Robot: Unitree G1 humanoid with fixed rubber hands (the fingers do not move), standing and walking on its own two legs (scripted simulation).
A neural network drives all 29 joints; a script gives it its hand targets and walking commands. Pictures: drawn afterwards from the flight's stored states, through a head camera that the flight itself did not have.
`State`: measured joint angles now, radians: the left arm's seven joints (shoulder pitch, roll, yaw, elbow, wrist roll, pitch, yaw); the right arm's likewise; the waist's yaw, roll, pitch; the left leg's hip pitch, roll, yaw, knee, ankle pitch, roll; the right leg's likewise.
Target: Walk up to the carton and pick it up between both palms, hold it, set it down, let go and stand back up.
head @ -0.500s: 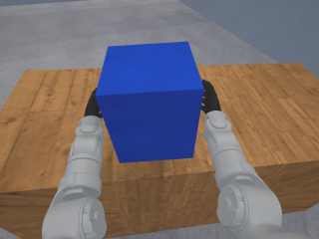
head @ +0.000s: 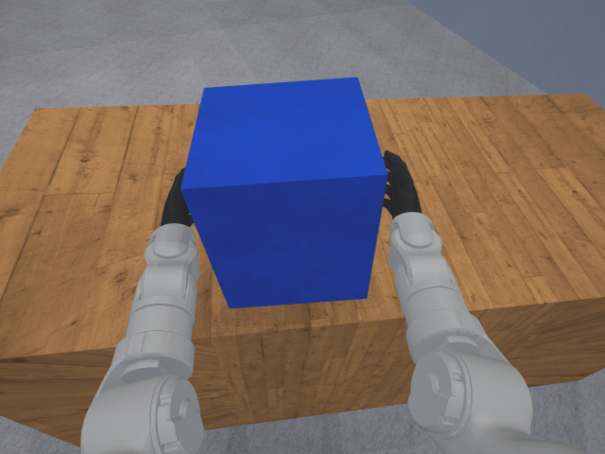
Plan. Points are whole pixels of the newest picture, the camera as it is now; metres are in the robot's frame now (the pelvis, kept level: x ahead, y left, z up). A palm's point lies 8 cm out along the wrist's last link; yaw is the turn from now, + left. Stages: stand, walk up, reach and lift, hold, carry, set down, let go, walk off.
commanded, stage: set down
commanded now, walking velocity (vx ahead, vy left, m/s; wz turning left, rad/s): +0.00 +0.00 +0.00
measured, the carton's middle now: (290, 199) +0.46 +0.02 +0.08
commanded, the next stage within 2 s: none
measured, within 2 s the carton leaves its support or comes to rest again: rests again in 1.18 s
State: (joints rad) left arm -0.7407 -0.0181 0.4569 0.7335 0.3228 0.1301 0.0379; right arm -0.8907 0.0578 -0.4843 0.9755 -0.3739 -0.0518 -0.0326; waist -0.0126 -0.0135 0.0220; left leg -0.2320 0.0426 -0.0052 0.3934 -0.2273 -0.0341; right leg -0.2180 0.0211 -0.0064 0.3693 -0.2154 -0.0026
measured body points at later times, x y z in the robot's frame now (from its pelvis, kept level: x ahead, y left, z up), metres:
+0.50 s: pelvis +0.01 +0.00 +0.00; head +0.11 +0.01 +0.43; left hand +0.44 +0.17 +0.03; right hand +0.46 -0.13 +0.05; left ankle -0.02 +0.14 -0.74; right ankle -0.02 -0.11 -0.74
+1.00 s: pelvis +0.00 +0.00 +0.00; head +0.12 +0.01 +0.43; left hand +0.43 +0.17 +0.02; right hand +0.45 -0.13 +0.04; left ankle -0.02 +0.14 -0.74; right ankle -0.02 -0.11 -0.74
